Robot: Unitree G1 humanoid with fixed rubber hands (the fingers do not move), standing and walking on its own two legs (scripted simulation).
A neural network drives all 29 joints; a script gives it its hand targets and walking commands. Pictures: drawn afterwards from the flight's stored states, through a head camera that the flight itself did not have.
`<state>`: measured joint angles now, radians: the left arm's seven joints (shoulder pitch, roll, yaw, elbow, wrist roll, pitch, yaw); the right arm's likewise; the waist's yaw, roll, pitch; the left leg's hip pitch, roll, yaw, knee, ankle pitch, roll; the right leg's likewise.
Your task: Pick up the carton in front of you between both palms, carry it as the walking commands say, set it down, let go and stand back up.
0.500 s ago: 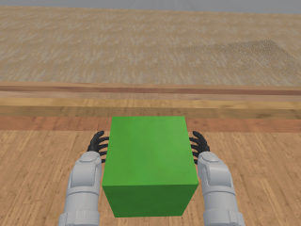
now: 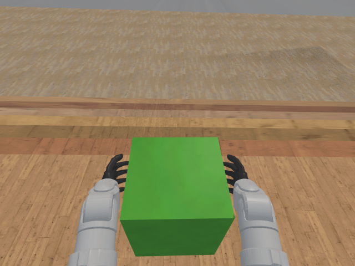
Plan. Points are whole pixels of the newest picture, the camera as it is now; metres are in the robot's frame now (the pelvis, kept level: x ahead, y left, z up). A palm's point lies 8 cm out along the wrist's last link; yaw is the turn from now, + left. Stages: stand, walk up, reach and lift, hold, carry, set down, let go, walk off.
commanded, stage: hold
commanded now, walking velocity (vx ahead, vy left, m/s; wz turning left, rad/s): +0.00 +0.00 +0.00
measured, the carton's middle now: (175, 198) +0.29 +0.00 -0.03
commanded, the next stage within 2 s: carry in 0.04 s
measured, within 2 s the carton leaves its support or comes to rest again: neither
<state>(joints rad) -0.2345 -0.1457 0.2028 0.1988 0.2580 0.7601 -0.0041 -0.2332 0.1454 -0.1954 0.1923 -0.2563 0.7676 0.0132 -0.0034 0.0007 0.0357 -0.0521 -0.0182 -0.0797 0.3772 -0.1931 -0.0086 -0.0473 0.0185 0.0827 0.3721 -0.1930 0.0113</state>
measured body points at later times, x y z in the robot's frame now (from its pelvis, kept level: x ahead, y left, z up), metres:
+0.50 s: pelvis +0.13 -0.01 -0.02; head +0.10 +0.00 +0.43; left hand +0.40 +0.15 +0.06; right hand +0.41 -0.16 +0.06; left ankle +0.10 +0.09 -0.75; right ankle +0.02 -0.12 -0.73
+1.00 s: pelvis +0.41 -0.06 +0.00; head +0.42 -0.07 +0.45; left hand +0.68 +0.11 +0.08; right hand +0.70 -0.19 +0.07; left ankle +0.45 +0.09 -0.68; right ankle +0.36 -0.12 -0.74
